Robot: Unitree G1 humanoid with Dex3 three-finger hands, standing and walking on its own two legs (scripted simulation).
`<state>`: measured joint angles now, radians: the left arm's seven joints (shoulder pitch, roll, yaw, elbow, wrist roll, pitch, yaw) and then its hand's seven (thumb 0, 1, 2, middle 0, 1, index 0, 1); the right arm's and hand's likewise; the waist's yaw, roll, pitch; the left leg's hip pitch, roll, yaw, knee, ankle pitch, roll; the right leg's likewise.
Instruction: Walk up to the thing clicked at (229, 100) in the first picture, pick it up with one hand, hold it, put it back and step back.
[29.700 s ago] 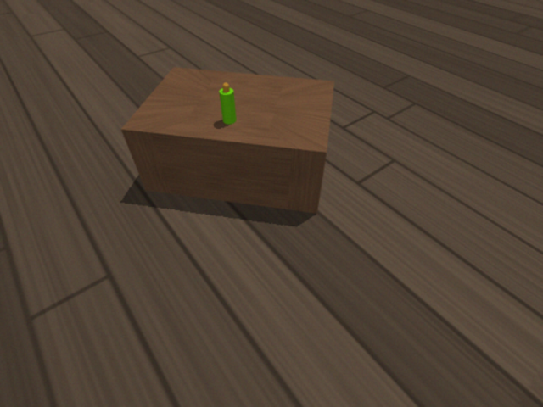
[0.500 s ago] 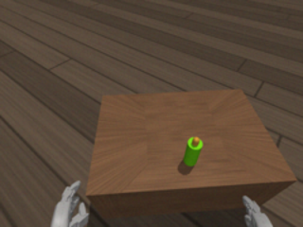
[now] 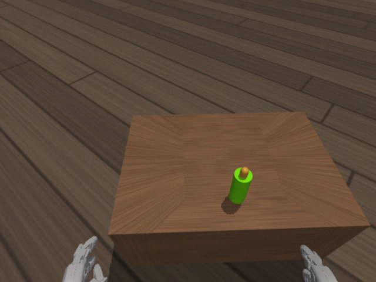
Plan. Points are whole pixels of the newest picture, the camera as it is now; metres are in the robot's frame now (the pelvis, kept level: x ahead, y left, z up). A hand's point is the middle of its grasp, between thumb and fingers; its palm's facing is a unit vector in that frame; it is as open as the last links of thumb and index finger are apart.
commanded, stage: home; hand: right
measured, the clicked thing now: (240, 183) +0.52 -0.16 -0.23
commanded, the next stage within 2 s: stand in 1.82 s
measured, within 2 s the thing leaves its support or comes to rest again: neither
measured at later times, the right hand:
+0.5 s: hand (291, 280) +0.18 -0.19 -0.04, palm faces +0.05 +0.98 -0.20, open 17.5 cm
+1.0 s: hand (292, 281) +0.18 -0.19 -0.04, palm faces +0.05 +0.98 -0.21, open 17.5 cm
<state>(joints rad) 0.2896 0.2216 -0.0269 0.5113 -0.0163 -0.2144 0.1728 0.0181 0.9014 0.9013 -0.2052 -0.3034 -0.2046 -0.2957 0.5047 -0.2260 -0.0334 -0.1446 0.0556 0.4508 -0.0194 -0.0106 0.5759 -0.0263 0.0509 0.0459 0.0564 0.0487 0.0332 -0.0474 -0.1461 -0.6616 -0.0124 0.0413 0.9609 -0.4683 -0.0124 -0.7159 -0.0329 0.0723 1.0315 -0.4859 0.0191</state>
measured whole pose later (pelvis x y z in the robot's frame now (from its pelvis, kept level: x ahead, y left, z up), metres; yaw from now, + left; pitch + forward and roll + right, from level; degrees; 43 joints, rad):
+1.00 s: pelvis +0.02 +0.00 +0.00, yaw +0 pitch +10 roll +3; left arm 0.28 0.22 -0.02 0.51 -0.01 -0.21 0.17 0.02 0.90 0.90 -0.21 -0.30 -0.20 -0.30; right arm 0.51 -0.23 -0.03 -0.16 0.05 0.47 -0.02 -0.01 0.55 -0.04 0.05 0.05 0.06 0.05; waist 0.03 -0.04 -0.16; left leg -0.64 -0.01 0.04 0.95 -0.49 -0.02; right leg -0.70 -0.03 0.07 1.03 -0.51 0.01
